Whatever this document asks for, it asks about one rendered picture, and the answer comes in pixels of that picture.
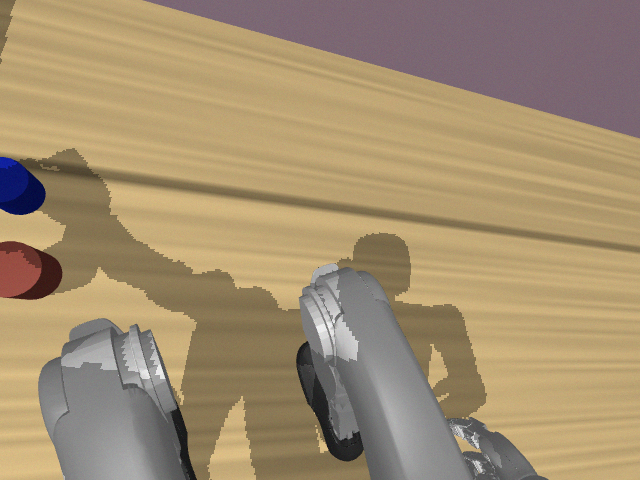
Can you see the right robot foot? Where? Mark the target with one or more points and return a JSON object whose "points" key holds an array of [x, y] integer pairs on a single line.
{"points": [[345, 450]]}

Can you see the right robot hand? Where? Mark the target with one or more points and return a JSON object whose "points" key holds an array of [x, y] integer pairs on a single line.
{"points": [[499, 460]]}

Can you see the left robot foot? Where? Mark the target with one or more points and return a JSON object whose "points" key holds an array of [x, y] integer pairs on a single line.
{"points": [[182, 436]]}

